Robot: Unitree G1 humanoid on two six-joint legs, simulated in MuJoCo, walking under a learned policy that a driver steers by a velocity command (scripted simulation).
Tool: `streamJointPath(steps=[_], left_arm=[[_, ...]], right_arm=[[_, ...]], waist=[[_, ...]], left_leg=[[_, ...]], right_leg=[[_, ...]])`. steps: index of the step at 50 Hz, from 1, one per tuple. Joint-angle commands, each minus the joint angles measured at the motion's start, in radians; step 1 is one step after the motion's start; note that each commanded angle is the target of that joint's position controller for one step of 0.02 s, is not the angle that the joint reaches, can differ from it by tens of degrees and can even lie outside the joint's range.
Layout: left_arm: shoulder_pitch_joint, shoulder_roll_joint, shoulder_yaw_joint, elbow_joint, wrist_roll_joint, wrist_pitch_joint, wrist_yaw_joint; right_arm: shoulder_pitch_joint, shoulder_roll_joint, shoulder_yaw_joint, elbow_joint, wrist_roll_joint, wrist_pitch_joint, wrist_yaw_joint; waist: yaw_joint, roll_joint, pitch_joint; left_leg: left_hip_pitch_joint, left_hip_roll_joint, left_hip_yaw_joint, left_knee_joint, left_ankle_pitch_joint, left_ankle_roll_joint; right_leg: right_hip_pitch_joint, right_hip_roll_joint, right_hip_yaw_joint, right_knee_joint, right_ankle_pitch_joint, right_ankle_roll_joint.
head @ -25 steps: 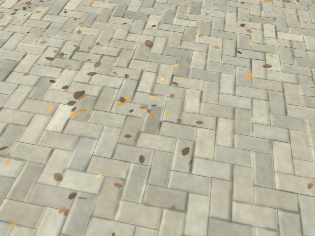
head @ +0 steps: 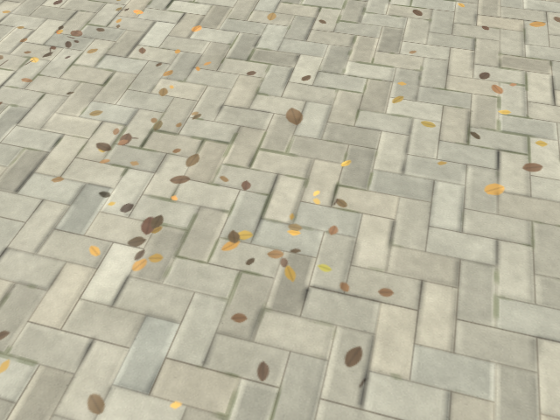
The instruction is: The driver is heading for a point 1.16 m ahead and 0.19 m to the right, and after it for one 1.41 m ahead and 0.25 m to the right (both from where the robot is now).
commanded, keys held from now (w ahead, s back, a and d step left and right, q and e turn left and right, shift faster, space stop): w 0.56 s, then w+e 0.44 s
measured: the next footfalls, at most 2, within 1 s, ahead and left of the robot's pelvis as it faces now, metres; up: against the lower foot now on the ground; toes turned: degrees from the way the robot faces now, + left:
left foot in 0.30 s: +0.36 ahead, +0.16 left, +0.00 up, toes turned +2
right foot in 0.82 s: +0.66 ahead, -0.09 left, +0.00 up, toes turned -8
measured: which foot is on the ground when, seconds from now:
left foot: up 0.00-0.28, down 0.30-0.84, up 0.86-1.00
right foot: down 0.00-0.32, up 0.34-0.80, down 0.82-1.00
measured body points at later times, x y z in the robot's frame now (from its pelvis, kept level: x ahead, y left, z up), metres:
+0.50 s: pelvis +0.30 +0.07 +0.00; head +0.32 +0.08 +0.45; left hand +0.39 +0.34 -0.13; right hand +0.37 -0.20 -0.12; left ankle +0.32 +0.15 -0.75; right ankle +0.30 -0.09 -0.66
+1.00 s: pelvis +0.59 -0.01 -0.01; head +0.62 -0.03 +0.44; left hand +0.73 +0.24 -0.12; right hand +0.66 -0.30 -0.13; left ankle +0.57 +0.15 -0.66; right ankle +0.62 -0.09 -0.75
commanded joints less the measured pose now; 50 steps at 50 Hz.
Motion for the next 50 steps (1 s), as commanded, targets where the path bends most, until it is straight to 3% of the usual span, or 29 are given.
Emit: streamJointPath(steps=[1, 5, 9, 12, 13, 14, 15, 16, 17, 18, 19, 20, 21, 23, 25, 28, 31, 34, 37, 39, 41, 42, 43, 44, 45, 46, 47, 48, 50], left_arm=[[-0.052, 0.151, 0.027, -0.061, -0.005, -0.018, 0.019], [0.03, 0.169, 0.028, -0.034, -0.018, -0.007, 0.033], [0.113, 0.172, 0.03, 0.004, -0.024, 0.016, 0.034], [0.115, 0.19, 0.038, 0.01, -0.025, 0.036, 0.039], [0.097, 0.199, 0.041, 0.004, -0.024, 0.041, 0.04], [0.076, 0.195, 0.039, -0.002, -0.022, 0.047, 0.04], [0.076, 0.164, 0.024, -0.017, -0.013, 0.048, 0.042], [0.178, 0.06, -0.009, -0.04, -0.005, 0.03, 0.031], [0.179, 0.049, -0.016, -0.022, -0.011, 0.006, 0.027], [0.087, 0.158, 0.013, -0.05, -0.042, -0.014, 0.021], [0.01, 0.169, 0.015, -0.075, -0.056, -0.023, 0.021], [-0.028, 0.158, 0.017, -0.08, -0.044, -0.023, 0.026], [-0.019, 0.149, 0.024, -0.076, -0.031, -0.013, 0.03], [0.021, 0.098, 0.018, -0.063, -0.023, 0.013, 0.032], [-0.008, 0.085, 0.016, -0.079, -0.017, 0.027, 0.035], [-0.115, 0.081, 0.015, -0.118, -0.008, 0.024, 0.033], [-0.21, 0.058, 0.003, -0.14, -0.018, 0.017, 0.019], [-0.282, 0.062, 0.0, -0.172, -0.028, 0.018, 0.006], [-0.321, 0.079, 0.004, -0.209, -0.029, 0.017, -0.014], [-0.279, 0.103, 0.015, -0.216, -0.025, 0.018, -0.024], [-0.048, 0.172, 0.06, -0.161, -0.024, 0.024, -0.02], [0.117, 0.26, 0.092, -0.132, -0.024, 0.031, -0.006], [0.129, 0.326, 0.102, -0.131, -0.037, 0.031, -0.008], [0.145, 0.233, 0.075, -0.144, -0.036, 0.027, -0.007], [0.1, 0.2, 0.067, -0.151, -0.026, 0.021, -0.002], [0.036, 0.187, 0.063, -0.17, -0.021, 0.016, -0.001], [-0.021, 0.164, 0.056, -0.187, -0.015, 0.015, 0.0], [-0.053, 0.14, 0.047, -0.202, -0.004, 0.013, 0.002], [-0.062, 0.141, 0.048, -0.212, -0.012, 0.015, 0.011]], right_arm=[[-0.002, -0.053, -0.012, -0.051, -0.011, -0.003, -0.001], [-0.152, -0.024, 0.003, -0.088, -0.003, -0.018, 0.016], [-0.262, -0.03, 0.012, -0.132, 0.007, -0.027, 0.04], [-0.255, -0.062, 0.006, -0.147, 0.009, -0.033, 0.056], [-0.203, -0.084, -0.004, -0.136, 0.009, -0.035, 0.057], [-0.083, -0.117, -0.023, -0.101, 0.007, -0.036, 0.054], [0.098, -0.174, -0.047, -0.051, 0.0, -0.035, 0.045], [0.235, -0.274, -0.073, -0.023, -0.018, -0.028, 0.039], [0.263, -0.216, -0.057, -0.011, -0.003, -0.02, 0.04], [0.197, -0.158, -0.035, -0.018, 0.003, -0.02, 0.038], [0.111, -0.131, -0.026, -0.039, -0.002, -0.02, 0.035], [0.046, -0.103, -0.017, -0.046, -0.01, -0.023, 0.038], [0.007, -0.075, -0.009, -0.051, -0.019, -0.029, 0.041], [-0.009, -0.069, -0.008, -0.042, -0.018, -0.034, 0.046], [0.009, -0.097, -0.015, -0.025, -0.014, -0.041, 0.042], [0.052, -0.117, -0.02, 0.001, -0.011, -0.035, 0.026], [0.081, -0.134, -0.023, 0.019, -0.01, -0.032, 0.015], [0.134, -0.142, -0.027, 0.054, -0.006, -0.026, 0.011], [0.139, -0.146, -0.034, 0.068, -0.001, -0.006, 0.006], [0.114, -0.166, -0.042, 0.059, 0.0, 0.008, -0.001], [0.092, -0.164, -0.039, 0.04, -0.007, 0.029, -0.012], [0.117, -0.138, -0.023, 0.008, -0.025, 0.028, -0.02], [0.222, 0.004, 0.023, -0.018, -0.044, -0.004, 0.003], [0.135, -0.089, 0.005, -0.015, -0.008, -0.043, 0.018], [0.044, -0.131, -0.006, -0.048, 0.025, -0.069, 0.027], [-0.003, -0.126, -0.003, -0.059, 0.018, -0.081, 0.021], [-0.02, -0.128, -0.011, -0.061, -0.003, -0.082, 0.014], [-0.011, -0.131, -0.017, -0.064, -0.012, -0.072, 0.011], [0.003, -0.108, -0.019, -0.07, -0.02, -0.05, 0.009]], waist=[[-0.037, -0.079, 0.026], [0.017, -0.074, 0.042], [0.05, -0.072, 0.066], [0.016, -0.098, 0.041], [-0.018, -0.116, 0.006], [-0.087, -0.117, -0.069], [-0.16, -0.095, -0.201], [-0.147, 0.096, -0.37], [-0.157, 0.202, -0.443], [-0.159, 0.141, -0.304], [-0.134, 0.089, -0.186], [-0.105, 0.025, -0.099], [-0.068, 0.035, -0.067], [-0.03, 0.045, -0.048], [-0.021, 0.029, -0.02], [-0.044, 0.013, 0.008], [-0.08, 0.018, 0.024], [-0.106, 0.009, 0.045], [-0.101, 0.004, 0.054], [-0.066, 0.027, 0.017], [0.052, 0.016, -0.122], [0.099, -0.108, -0.237], [0.003, -0.343, -0.335], [0.064, -0.225, -0.363], [0.069, -0.184, -0.234], [0.041, -0.08, -0.161], [0.005, -0.042, -0.11], [-0.03, -0.061, -0.1], [-0.057, -0.08, -0.079]], left_leg=[[-0.047, 0.036, -0.021, -0.147, 0.171, -0.027], [0.008, -0.014, 0.031, -0.394, 0.342, -0.031], [-0.034, -0.038, 0.03, -0.501, 0.297, -0.014], [0.007, -0.062, 0.035, -0.544, 0.172, 0.024], [0.093, -0.088, 0.057, -0.551, 0.132, 0.041], [0.263, -0.121, 0.087, -0.574, 0.136, 0.068], [0.548, -0.074, 0.042, -0.535, 0.16, 0.112], [0.986, 0.187, -0.37, -0.534, 0.046, 0.262], [1.074, 0.275, -0.679, -0.693, -0.069, 0.317], [0.971, 0.24, -0.575, -0.725, -0.135, 0.265], [0.82, 0.203, -0.434, -0.748, -0.085, 0.233], [0.672, 0.163, -0.334, -0.791, -0.004, 0.219], [0.576, 0.128, -0.263, -0.822, 0.062, 0.202], [0.477, 0.097, -0.191, -0.877, 0.126, 0.207], [0.446, 0.092, -0.134, -0.909, 0.2, 0.222], [0.462, 0.069, -0.062, -0.928, 0.245, 0.208], [0.467, 0.043, 0.033, -0.947, 0.222, 0.173], [0.571, 0.087, 0.064, -0.936, 0.212, 0.164], [0.707, 0.137, 0.09, -0.871, 0.286, 0.137], [0.748, 0.145, 0.12, -0.765, 0.539, 0.114], [0.69, 0.085, 0.189, -0.436, 0.792, 0.065], [0.453, 0.036, 0.21, -0.114, 0.536, 0.025], [0.005, -0.186, 0.127, 0.217, -0.301, -0.038], [-0.114, -0.161, -0.049, 0.316, -0.368, -0.014], [-0.182, -0.115, -0.051, 0.311, -0.279, 0.01], [-0.153, -0.072, -0.043, 0.249, -0.195, 0.018], [-0.097, -0.044, -0.041, 0.167, -0.148, 0.01], [-0.023, -0.023, -0.051, 0.122, -0.122, 0.004], [0.019, -0.018, -0.041, 0.03, -0.109, -0.023]], right_leg=[[-0.045, -0.276, 0.208, -0.216, 0.061, -0.155], [-0.007, -0.246, 0.129, -0.214, 0.095, -0.119], [0.153, -0.299, 0.136, -0.154, 0.136, -0.118], [0.257, -0.343, 0.151, -0.068, 0.285, -0.095], [0.268, -0.337, 0.142, -0.005, 0.437, -0.083], [0.249, -0.3, 0.108, 0.136, 0.594, -0.062], [0.121, -0.248, 0.07, 0.361, 0.549, -0.033], [-0.296, -0.108, 0.007, 0.76, 0.202, 0.044], [-0.483, -0.018, 0.118, 0.954, -0.416, 0.057], [-0.583, -0.084, 0.176, 1.033, -0.399, 0.034], [-0.598, -0.139, 0.141, 1.011, -0.311, 0.023], [-0.569, -0.179, 0.121, 0.941, -0.233, 0.026], [-0.506, -0.212, 0.128, 0.878, -0.179, 0.03], [-0.429, -0.226, 0.121, 0.826, -0.136, 0.047], [-0.459, -0.234, 0.111, 0.754, -0.079, 0.07], [-0.505, -0.231, 0.1, 0.557, 0.09, 0.093], [-0.444, -0.195, 0.056, 0.371, 0.249, 0.086], [-0.465, -0.177, 0.064, 0.3, 0.259, 0.063], [-0.512, -0.165, 0.073, 0.267, 0.156, 0.021], [-0.432, -0.124, 0.027, 0.268, 0.057, -0.01], [-0.117, -0.035, -0.031, 0.241, 0.041, -0.055], [0.187, -0.173, 0.203, 0.244, 0.061, -0.121], [0.522, -0.39, 0.75, 0.116, -0.17, -0.306], [0.56, -0.4, 0.847, 0.009, -0.259, -0.283], [0.465, -0.372, 0.713, -0.003, -0.184, -0.242], [0.327, -0.335, 0.605, -0.009, -0.072, -0.218], [0.194, -0.308, 0.527, -0.024, 0.039, -0.209], [0.109, -0.282, 0.48, -0.046, 0.118, -0.205], [0.027, -0.258, 0.426, -0.08, 0.173, -0.212]])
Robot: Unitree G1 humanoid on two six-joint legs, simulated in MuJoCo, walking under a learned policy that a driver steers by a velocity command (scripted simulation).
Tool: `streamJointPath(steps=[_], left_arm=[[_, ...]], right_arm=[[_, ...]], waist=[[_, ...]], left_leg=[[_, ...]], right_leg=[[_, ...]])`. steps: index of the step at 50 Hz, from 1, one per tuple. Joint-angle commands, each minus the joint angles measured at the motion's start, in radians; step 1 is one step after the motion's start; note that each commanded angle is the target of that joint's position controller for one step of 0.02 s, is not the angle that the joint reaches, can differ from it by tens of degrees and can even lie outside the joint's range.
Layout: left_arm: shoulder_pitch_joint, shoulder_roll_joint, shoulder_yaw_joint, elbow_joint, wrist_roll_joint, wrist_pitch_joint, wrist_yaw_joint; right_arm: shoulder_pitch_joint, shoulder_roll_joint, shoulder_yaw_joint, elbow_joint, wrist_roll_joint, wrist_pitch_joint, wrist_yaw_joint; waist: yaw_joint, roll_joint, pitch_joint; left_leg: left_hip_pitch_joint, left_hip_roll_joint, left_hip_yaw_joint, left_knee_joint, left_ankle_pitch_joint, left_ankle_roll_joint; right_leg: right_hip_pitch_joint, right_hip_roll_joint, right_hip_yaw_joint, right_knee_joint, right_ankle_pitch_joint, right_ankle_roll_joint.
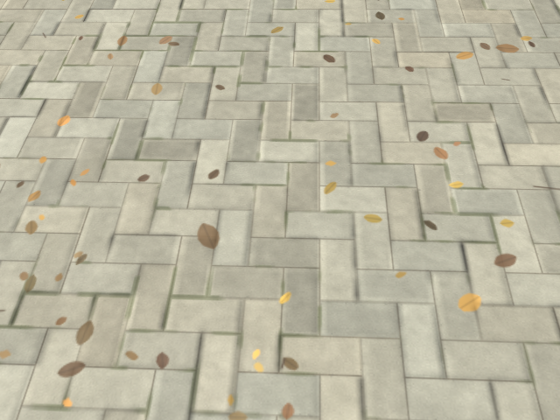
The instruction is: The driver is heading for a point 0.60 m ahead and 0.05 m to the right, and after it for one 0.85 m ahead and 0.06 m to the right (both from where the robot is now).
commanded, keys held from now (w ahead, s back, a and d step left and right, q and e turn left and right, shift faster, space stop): w+e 0.32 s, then w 0.56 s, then w+q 0.12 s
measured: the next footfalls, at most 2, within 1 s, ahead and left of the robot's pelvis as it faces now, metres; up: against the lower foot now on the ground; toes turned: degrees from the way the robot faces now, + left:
left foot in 0.32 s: +0.38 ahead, +0.12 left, +0.00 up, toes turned -15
right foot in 0.82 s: +0.57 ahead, -0.20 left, +0.00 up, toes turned -18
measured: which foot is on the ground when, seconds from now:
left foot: up 0.00-0.30, down 0.32-0.84, up 0.86-1.00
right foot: down 0.00-0.32, up 0.34-0.80, down 0.82-1.00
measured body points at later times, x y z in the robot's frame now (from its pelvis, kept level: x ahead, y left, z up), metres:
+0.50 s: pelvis +0.29 +0.04 +0.00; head +0.31 +0.04 +0.45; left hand +0.45 +0.29 -0.12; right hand +0.33 -0.25 -0.11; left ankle +0.34 +0.13 -0.74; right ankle +0.21 -0.08 -0.66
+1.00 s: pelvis +0.53 -0.10 +0.00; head +0.54 -0.12 +0.45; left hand +0.71 +0.13 -0.10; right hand +0.53 -0.39 -0.13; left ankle +0.56 +0.06 -0.65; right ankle +0.53 -0.18 -0.74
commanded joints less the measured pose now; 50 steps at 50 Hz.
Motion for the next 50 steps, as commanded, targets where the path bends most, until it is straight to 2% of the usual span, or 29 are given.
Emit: streamJointPath(steps=[1, 3, 7, 11, 14, 15, 16, 17, 18, 19, 20, 21, 22, 23, 24, 27, 30, 33, 37, 39, 40, 41, 42, 43, 44, 45, 46, 47, 50], left_arm=[[-0.009, 0.14, 0.033, -0.079, -0.004, -0.016, 0.018], [0.027, 0.169, 0.042, -0.075, -0.008, -0.014, 0.034], [0.079, 0.172, 0.045, -0.064, -0.014, 0.0, 0.049], [0.133, 0.161, 0.045, -0.044, -0.022, 0.011, 0.052], [0.123, 0.165, 0.049, -0.051, -0.015, 0.023, 0.06], [0.108, 0.151, 0.044, -0.06, -0.014, 0.026, 0.059], [0.094, 0.111, 0.029, -0.076, -0.007, 0.024, 0.054], [0.118, 0.057, 0.008, -0.095, 0.015, 0.021, 0.053], [0.277, 0.018, -0.004, -0.114, -0.025, 0.008, 0.048], [0.257, 0.126, 0.012, -0.073, -0.036, 0.006, 0.053], [0.143, 0.166, 0.023, -0.084, -0.029, 0.009, 0.051], [0.082, 0.151, 0.022, -0.097, -0.019, 0.009, 0.053], [0.04, 0.138, 0.023, -0.112, -0.007, 0.006, 0.051], [0.04, 0.119, 0.022, -0.118, -0.008, 0.005, 0.045], [0.047, 0.098, 0.018, -0.119, -0.012, 0.006, 0.041], [-0.007, 0.06, 0.003, -0.147, -0.001, 0.006, 0.036], [-0.1, 0.041, -0.011, -0.173, 0.001, -0.003, 0.026], [-0.191, 0.042, -0.017, -0.194, -0.006, -0.01, 0.016], [-0.268, 0.067, -0.012, -0.231, -0.014, -0.014, 0.002], [-0.211, 0.096, 0.002, -0.221, -0.011, -0.017, -0.001], [-0.106, 0.127, 0.021, -0.188, -0.005, -0.016, 0.003], [0.053, 0.179, 0.045, -0.145, 0.0, -0.013, 0.013], [0.191, 0.284, 0.068, -0.131, 0.02, -0.005, 0.024], [0.22, 0.259, 0.06, -0.115, 0.002, 0.001, 0.019], [0.163, 0.197, 0.038, -0.121, -0.003, -0.001, 0.016], [0.097, 0.16, 0.026, -0.13, 0.0, -0.003, 0.016], [0.034, 0.13, 0.016, -0.133, 0.006, -0.007, 0.013], [-0.01, 0.099, 0.009, -0.134, 0.013, -0.016, 0.01], [-0.037, 0.101, 0.016, -0.109, 0.019, -0.043, 0.008]], right_arm=[[0.01, -0.102, -0.032, -0.068, -0.014, 0.005, -0.008], [-0.063, -0.085, -0.028, -0.097, -0.018, 0.013, -0.012], [-0.201, -0.054, -0.016, -0.142, -0.008, 0.004, 0.0], [-0.266, -0.084, -0.022, -0.18, 0.007, -0.007, 0.012], [-0.217, -0.122, -0.035, -0.177, 0.01, -0.022, 0.02], [-0.139, -0.139, -0.045, -0.156, 0.007, -0.027, 0.016], [-0.018, -0.173, -0.059, -0.136, -0.008, -0.032, 0.01], [0.149, -0.232, -0.072, -0.119, -0.014, -0.028, 0.004], [0.2, -0.287, -0.088, -0.072, -0.014, -0.012, 0.014], [0.161, -0.169, -0.064, -0.096, 0.008, -0.01, 0.02], [0.116, -0.111, -0.049, -0.103, 0.009, -0.005, 0.019], [0.069, -0.105, -0.041, -0.109, -0.002, 0.0, 0.022], [0.045, -0.09, -0.037, -0.102, -0.008, 0.003, 0.023], [0.038, -0.081, -0.031, -0.097, -0.017, 0.002, 0.022], [0.041, -0.076, -0.03, -0.089, -0.014, 0.0, 0.023], [0.065, -0.117, -0.041, -0.064, 0.004, -0.004, 0.02], [0.085, -0.148, -0.048, -0.049, 0.011, 0.007, 0.014], [0.136, -0.164, -0.048, -0.025, 0.021, 0.018, 0.012], [0.192, -0.179, -0.05, 0.011, 0.03, 0.037, 0.011], [0.178, -0.196, -0.053, 0.017, 0.033, 0.049, 0.006], [0.171, -0.189, -0.05, 0.016, 0.034, 0.053, 0.003], [0.17, -0.158, -0.036, 0.006, 0.022, 0.052, 0.0], [0.234, -0.067, -0.004, -0.031, -0.002, 0.037, 0.004], [0.257, -0.054, 0.004, -0.022, 0.007, 0.017, 0.008], [0.187, -0.148, -0.022, -0.037, 0.033, 0.005, 0.014], [0.121, -0.152, -0.024, -0.052, 0.045, 0.003, 0.017], [0.095, -0.14, -0.024, -0.051, 0.036, 0.009, 0.014], [0.102, -0.132, -0.03, -0.044, 0.026, 0.023, 0.01], [0.136, -0.077, -0.025, -0.031, 0.027, 0.062, 0.006]], waist=[[-0.033, -0.061, -0.083], [-0.015, -0.057, -0.052], [0.039, -0.088, -0.033], [0.057, -0.101, -0.031], [0.02, -0.134, -0.044], [-0.022, -0.139, -0.077], [-0.081, -0.115, -0.18], [-0.129, 0.019, -0.333], [-0.041, 0.384, -0.393], [-0.071, 0.213, -0.292], [-0.095, 0.107, -0.168], [-0.078, 0.034, -0.103], [-0.064, 0.028, -0.052], [-0.041, 0.056, -0.046], [-0.031, 0.076, -0.05], [-0.031, 0.067, -0.04], [-0.056, 0.052, -0.03], [-0.088, 0.055, -0.017], [-0.091, 0.069, 0.005], [-0.037, 0.076, -0.025], [0.02, 0.063, -0.089], [0.09, 0.035, -0.194], [0.099, -0.169, -0.358], [0.092, -0.295, -0.44], [0.094, -0.2, -0.295], [0.073, -0.154, -0.189], [0.042, -0.102, -0.115], [0.009, -0.113, -0.079], [-0.035, -0.112, -0.049]], left_leg=[[-0.134, 0.049, -0.03, -0.111, 0.065, -0.033], [-0.156, 0.033, -0.018, -0.245, 0.177, -0.063], [-0.055, -0.029, -0.003, -0.53, 0.433, -0.072], [-0.021, -0.053, -0.035, -0.639, 0.433, -0.057], [0.04, -0.056, -0.042, -0.678, 0.308, -0.022], [0.149, -0.06, -0.023, -0.715, 0.304, 0.003], [0.36, 0.008, -0.067, -0.695, 0.299, 0.05], [0.622, 0.181, -0.251, -0.672, 0.253, 0.107], [0.858, 0.365, -0.735, -0.785, 0.02, 0.269], [0.789, 0.337, -0.734, -0.83, -0.168, 0.237], [0.662, 0.285, -0.556, -0.838, -0.126, 0.192], [0.541, 0.242, -0.445, -0.857, 0.005, 0.177], [0.457, 0.21, -0.372, -0.877, 0.109, 0.182], [0.403, 0.184, -0.31, -0.898, 0.178, 0.177], [0.382, 0.168, -0.273, -0.917, 0.22, 0.182], [0.363, 0.176, -0.203, -0.968, 0.325, 0.217], [0.354, 0.151, -0.113, -0.99, 0.375, 0.203], [0.349, 0.132, -0.051, -0.983, 0.386, 0.18], [0.44, 0.187, -0.064, -0.939, 0.407, 0.158], [0.466, 0.192, -0.046, -0.854, 0.556, 0.133], [0.445, 0.157, -0.006, -0.726, 0.694, 0.111], [0.339, 0.107, 0.037, -0.521, 0.664, 0.076], [-0.009, -0.008, 0.097, -0.132, 0.3, 0.009], [-0.206, -0.09, -0.002, 0.075, -0.23, -0.004], [-0.309, -0.026, -0.049, 0.158, -0.202, 0.009], [-0.318, 0.019, -0.03, 0.139, -0.113, 0.021], [-0.282, 0.052, -0.017, 0.083, -0.037, 0.017], [-0.227, 0.08, -0.029, 0.031, 0.018, 0.012], [-0.155, 0.084, -0.05, -0.009, 0.114, -0.01]], right_leg=[[0.137, -0.269, 0.326, -0.226, 0.203, -0.197], [0.101, -0.247, 0.287, -0.24, 0.213, -0.185], [0.04, -0.182, 0.231, -0.223, 0.121, -0.118], [0.127, -0.217, 0.319, -0.152, 0.067, -0.099], [0.207, -0.247, 0.395, -0.052, 0.121, -0.084], [0.199, -0.22, 0.391, 0.011, 0.171, -0.066], [0.139, -0.166, 0.348, 0.177, 0.184, -0.037], [0.003, -0.083, 0.234, 0.459, -0.046, 0.005], [-0.356, 0.014, 0.154, 0.74, -0.465, 0.058], [-0.449, -0.068, 0.196, 0.838, -0.417, 0.065], [-0.464, -0.096, 0.171, 0.844, -0.32, 0.068], [-0.43, -0.127, 0.14, 0.819, -0.257, 0.073], [-0.417, -0.15, 0.134, 0.764, -0.216, 0.074], [-0.371, -0.173, 0.126, 0.723, -0.193, 0.071], [-0.348, -0.181, 0.109, 0.684, -0.187, 0.072], [-0.367, -0.206, 0.064, 0.545, -0.134, 0.09], [-0.338, -0.209, 0.032, 0.355, 0.028, 0.099], [-0.266, -0.177, -0.004, 0.21, 0.146, 0.101], [-0.248, -0.157, -0.008, 0.122, 0.1, 0.069], [-0.136, -0.13, -0.031, 0.072, 0.061, 0.038], [0.025, -0.104, -0.054, 0.042, 0.067, 0.014], [0.266, -0.147, -0.011, 0.062, 0.082, -0.023], [0.647, -0.411, 0.362, 0.067, 0.047, -0.15], [0.72, -0.51, 0.696, -0.091, -0.105, -0.239], [0.612, -0.475, 0.613, -0.121, -0.194, -0.197], [0.478, -0.438, 0.467, -0.139, -0.17, -0.161], [0.344, -0.395, 0.363, -0.178, -0.107, -0.141], [0.251, -0.363, 0.288, -0.214, -0.044, -0.122], [0.133, -0.343, 0.149, -0.294, 0.074, -0.121]])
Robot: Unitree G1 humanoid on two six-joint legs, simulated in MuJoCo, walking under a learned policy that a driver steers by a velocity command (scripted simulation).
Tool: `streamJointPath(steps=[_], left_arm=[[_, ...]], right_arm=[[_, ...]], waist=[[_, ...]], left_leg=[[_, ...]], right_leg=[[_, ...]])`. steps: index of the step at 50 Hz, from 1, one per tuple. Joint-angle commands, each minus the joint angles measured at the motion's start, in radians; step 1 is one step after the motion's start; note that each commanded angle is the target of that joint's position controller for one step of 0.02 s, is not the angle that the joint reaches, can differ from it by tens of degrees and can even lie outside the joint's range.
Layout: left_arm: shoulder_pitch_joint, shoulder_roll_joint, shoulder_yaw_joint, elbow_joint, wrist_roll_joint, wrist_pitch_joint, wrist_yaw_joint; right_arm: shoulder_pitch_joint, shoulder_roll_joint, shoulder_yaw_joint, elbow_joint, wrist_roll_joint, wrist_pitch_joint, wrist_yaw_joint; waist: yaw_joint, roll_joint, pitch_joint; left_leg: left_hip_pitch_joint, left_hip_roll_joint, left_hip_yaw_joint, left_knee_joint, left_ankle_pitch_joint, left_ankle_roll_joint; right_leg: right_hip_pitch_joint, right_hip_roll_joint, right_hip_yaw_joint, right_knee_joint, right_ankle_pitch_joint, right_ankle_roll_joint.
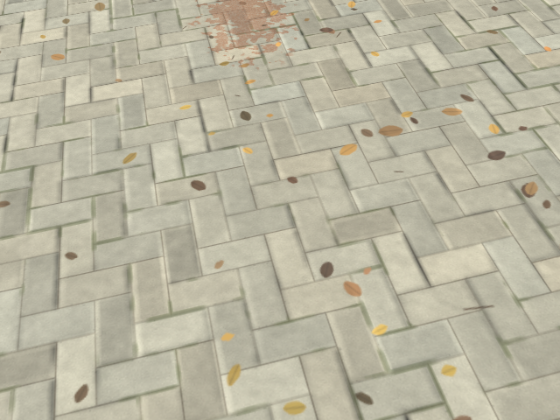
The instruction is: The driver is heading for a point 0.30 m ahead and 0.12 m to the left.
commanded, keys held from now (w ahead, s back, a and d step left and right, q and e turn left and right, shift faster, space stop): w+q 0.16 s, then no key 0.84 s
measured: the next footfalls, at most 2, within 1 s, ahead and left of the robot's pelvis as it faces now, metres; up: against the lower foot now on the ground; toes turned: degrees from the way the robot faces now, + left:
left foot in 0.34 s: +0.34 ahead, +0.16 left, +0.00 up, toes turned +10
right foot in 0.68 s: +0.36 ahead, -0.09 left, +0.00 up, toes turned +9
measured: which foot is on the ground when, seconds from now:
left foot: up 0.00-0.32, down 0.34-1.00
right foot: down 0.00-0.34, up 0.36-0.66, down 0.68-1.00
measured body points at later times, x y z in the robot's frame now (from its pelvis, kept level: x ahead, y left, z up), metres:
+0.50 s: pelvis +0.23 +0.05 -0.01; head +0.27 +0.07 +0.43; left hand +0.27 +0.34 -0.14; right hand +0.43 -0.17 -0.12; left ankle +0.30 +0.15 -0.74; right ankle +0.18 -0.11 -0.68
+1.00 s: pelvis +0.31 +0.03 -0.01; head +0.33 +0.02 +0.44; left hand +0.35 +0.29 -0.14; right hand +0.45 -0.21 -0.15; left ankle +0.31 +0.15 -0.74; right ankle +0.32 -0.10 -0.74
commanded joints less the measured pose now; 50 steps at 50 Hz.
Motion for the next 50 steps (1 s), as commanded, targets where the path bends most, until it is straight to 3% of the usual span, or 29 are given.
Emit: streamJointPath(steps=[1, 4, 7, 10, 12, 14, 15, 16, 17, 18, 19, 20, 21, 22, 23, 24, 26, 29, 31, 33, 34, 35, 36, 37, 39, 42, 50], left_arm=[[-0.021, 0.12, 0.036, -0.036, 0.009, -0.038, 0.004], [0.004, 0.13, 0.04, -0.005, 0.013, -0.041, 0.017], [0.014, 0.146, 0.042, 0.012, 0.007, -0.039, 0.028], [0.073, 0.155, 0.043, 0.052, -0.003, -0.022, 0.037], [0.103, 0.167, 0.044, 0.077, -0.011, 0.0, 0.041], [0.094, 0.191, 0.049, 0.085, -0.021, 0.017, 0.047], [0.079, 0.201, 0.051, 0.086, -0.025, 0.024, 0.052], [0.061, 0.2, 0.049, 0.084, -0.025, 0.031, 0.055], [0.095, 0.18, 0.039, 0.074, -0.008, 0.024, 0.056], [0.216, 0.067, -0.002, 0.062, 0.024, 0.006, 0.035], [0.258, 0.082, -0.007, 0.115, -0.006, -0.004, 0.019], [0.152, 0.158, 0.017, 0.094, -0.045, -0.002, 0.014], [0.06, 0.147, 0.014, 0.063, -0.048, 0.006, 0.024], [0.023, 0.136, 0.016, 0.068, -0.029, 0.02, 0.039], [0.038, 0.132, 0.021, 0.074, -0.018, 0.041, 0.05], [0.073, 0.109, 0.017, 0.086, -0.015, 0.062, 0.056], [0.11, 0.073, 0.009, 0.105, -0.01, 0.08, 0.068], [0.084, 0.081, 0.01, 0.115, -0.005, 0.093, 0.071], [0.06, 0.083, 0.013, 0.12, 0.001, 0.098, 0.066], [0.036, 0.081, 0.014, 0.119, 0.021, 0.095, 0.062], [0.019, 0.103, 0.014, 0.106, 0.027, 0.09, 0.064], [-0.016, 0.176, 0.028, 0.097, 0.016, 0.087, 0.07], [-0.037, 0.154, 0.027, 0.114, 0.009, 0.081, 0.066], [-0.055, 0.11, 0.016, 0.116, 0.012, 0.071, 0.062], [-0.07, 0.09, 0.008, 0.127, 0.014, 0.052, 0.056], [-0.032, 0.095, 0.008, 0.158, 0.0, 0.037, 0.055], [-0.028, 0.087, 0.003, 0.208, -0.006, 0.05, 0.057]], right_arm=[[0.036, -0.048, -0.018, -0.045, 0.0, 0.018, -0.007], [-0.027, -0.042, -0.021, -0.067, -0.006, 0.016, -0.003], [-0.119, -0.022, -0.012, -0.096, -0.01, 0.009, 0.014], [-0.225, 0.008, 0.003, -0.148, -0.021, 0.004, 0.03], [-0.249, 0.009, 0.005, -0.176, -0.026, -0.001, 0.043], [-0.21, -0.022, -0.006, -0.181, -0.028, -0.005, 0.053], [-0.14, -0.052, -0.019, -0.166, -0.032, -0.007, 0.054], [-0.027, -0.089, -0.038, -0.134, -0.033, -0.011, 0.049], [0.052, -0.162, -0.059, -0.118, -0.04, -0.007, 0.031], [0.092, -0.226, -0.061, -0.113, -0.064, 0.008, 0.013], [0.125, -0.137, -0.033, -0.111, -0.05, 0.011, 0.012], [0.075, -0.115, -0.028, -0.121, -0.041, 0.019, 0.014], [-0.013, -0.092, -0.023, -0.125, -0.027, 0.02, 0.013], [-0.077, -0.054, -0.01, -0.127, -0.027, 0.019, 0.011], [-0.12, -0.038, -0.005, -0.125, -0.034, 0.02, 0.009], [-0.153, -0.05, -0.01, -0.125, -0.046, 0.024, 0.011], [-0.189, -0.061, -0.017, -0.122, -0.059, 0.026, 0.009], [-0.192, -0.062, -0.017, -0.101, -0.052, 0.033, -0.002], [-0.211, -0.052, -0.011, -0.089, -0.045, 0.043, -0.007], [-0.199, -0.015, 0.003, -0.068, -0.042, 0.048, -0.007], [-0.166, 0.003, 0.011, -0.049, -0.047, 0.049, -0.006], [-0.118, -0.008, 0.004, -0.041, -0.049, 0.049, -0.008], [-0.117, 0.003, 0.007, -0.036, -0.049, 0.054, -0.014], [-0.131, -0.01, 0.004, -0.031, -0.048, 0.057, -0.02], [-0.121, -0.017, -0.001, -0.012, -0.045, 0.065, -0.029], [-0.117, -0.018, -0.003, 0.013, -0.042, 0.063, -0.028], [-0.117, -0.02, -0.007, 0.08, -0.03, 0.069, -0.035]], waist=[[-0.018, -0.124, -0.009], [-0.005, -0.098, 0.011], [0.027, -0.089, 0.037], [0.065, -0.06, 0.082], [0.065, -0.077, 0.064], [0.03, -0.12, 0.014], [-0.01, -0.135, -0.032], [-0.074, -0.117, -0.095], [-0.098, -0.047, -0.189], [-0.039, 0.179, -0.356], [-0.067, 0.119, -0.559], [-0.092, 0.052, -0.464], [-0.07, 0.02, -0.309], [-0.042, -0.03, -0.197], [0.0, -0.014, -0.157], [0.031, 0.022, -0.136], [0.051, 0.057, -0.14], [0.039, 0.069, -0.173], [0.043, 0.066, -0.137], [0.048, 0.049, -0.079], [0.036, 0.012, -0.039], [-0.021, -0.088, 0.005], [-0.031, -0.171, 0.015], [-0.026, -0.179, 0.027], [-0.028, -0.17, 0.018], [-0.009, -0.109, -0.028], [0.006, -0.049, -0.056]], left_leg=[[-0.127, 0.052, -0.079, -0.024, 0.118, -0.015], [-0.18, 0.032, -0.103, -0.168, 0.283, -0.023], [-0.141, 0.015, -0.041, -0.34, 0.422, -0.015], [-0.128, -0.007, 0.007, -0.474, 0.431, 0.002], [-0.105, -0.036, 0.038, -0.526, 0.372, 0.018], [-0.036, -0.078, 0.062, -0.553, 0.283, 0.046], [0.048, -0.107, 0.076, -0.576, 0.262, 0.062], [0.202, -0.135, 0.086, -0.657, 0.36, 0.087], [0.449, -0.043, -0.015, -0.629, 0.758, 0.127], [0.876, 0.253, -0.365, -0.511, 1.224, 0.333], [0.944, 0.352, -0.531, -0.554, 1.234, 0.435], [0.831, 0.284, -0.399, -0.598, 1.108, 0.383], [0.69, 0.229, -0.307, -0.641, 0.95, 0.325], [0.528, 0.191, -0.254, -0.693, 0.838, 0.291], [0.389, 0.164, -0.211, -0.737, 0.757, 0.269], [0.281, 0.141, -0.179, -0.776, 0.688, 0.257], [0.192, 0.122, -0.133, -0.808, 0.641, 0.258], [0.179, 0.112, -0.118, -0.841, 0.385, 0.227], [0.128, 0.087, -0.112, -0.855, 0.088, 0.187], [0.08, 0.038, -0.105, -0.847, -0.166, 0.114], [0.072, 0.006, -0.094, -0.817, -0.224, 0.066], [0.096, -0.058, -0.043, -0.771, -0.192, 0.027], [0.217, -0.087, 0.006, -0.731, -0.084, 0.005], [0.287, -0.085, 0.011, -0.696, -0.011, 0.001], [0.321, -0.073, 0.005, -0.676, 0.072, 0.015], [0.321, -0.062, -0.002, -0.675, 0.17, 0.021], [0.356, -0.056, 0.002, -0.659, 0.312, 0.008]], right_leg=[[0.069, -0.278, 0.197, -0.268, 0.13, -0.159], [0.108, -0.266, 0.092, -0.279, 0.211, -0.139], [0.116, -0.246, -0.005, -0.296, 0.229, -0.108], [0.172, -0.259, -0.052, -0.253, 0.38, -0.1], [0.243, -0.277, -0.058, -0.175, 0.545, -0.092], [0.306, -0.288, -0.047, -0.07, 0.742, -0.074], [0.326, -0.28, -0.045, 0.018, 0.829, -0.056], [0.307, -0.241, -0.072, 0.172, 0.829, -0.022], [0.159, -0.187, -0.092, 0.373, 0.614, 0.029], [-0.233, -0.042, -0.075, 0.778, -0.258, 0.102], [-0.274, -0.005, 0.157, 0.945, -0.573, 0.117], [-0.304, -0.059, 0.198, 0.944, -0.534, 0.107], [-0.359, -0.095, 0.157, 0.872, -0.477, 0.104], [-0.347, -0.121, 0.142, 0.787, -0.425, 0.11], [-0.256, -0.142, 0.141, 0.711, -0.379, 0.115], [-0.167, -0.134, 0.123, 0.635, -0.345, 0.122], [-0.066, -0.119, 0.097, 0.501, -0.306, 0.134], [0.021, -0.114, 0.091, 0.354, -0.125, 0.121], [0.079, -0.101, 0.076, 0.256, -0.036, 0.104], [0.132, -0.096, 0.073, 0.135, 0.012, 0.079], [0.122, -0.146, 0.132, 0.052, 0.026, 0.057], [0.037, -0.186, 0.171, 0.025, -0.056, 0.027], [-0.101, -0.167, 0.174, -0.022, -0.257, 0.016], [-0.157, -0.151, 0.169, -0.054, -0.312, 0.03], [-0.141, -0.135, 0.151, -0.048, -0.207, 0.06], [-0.039, -0.123, 0.131, 0.009, -0.021, 0.058], [0.044, -0.102, 0.105, 0.049, 0.169, 0.04]])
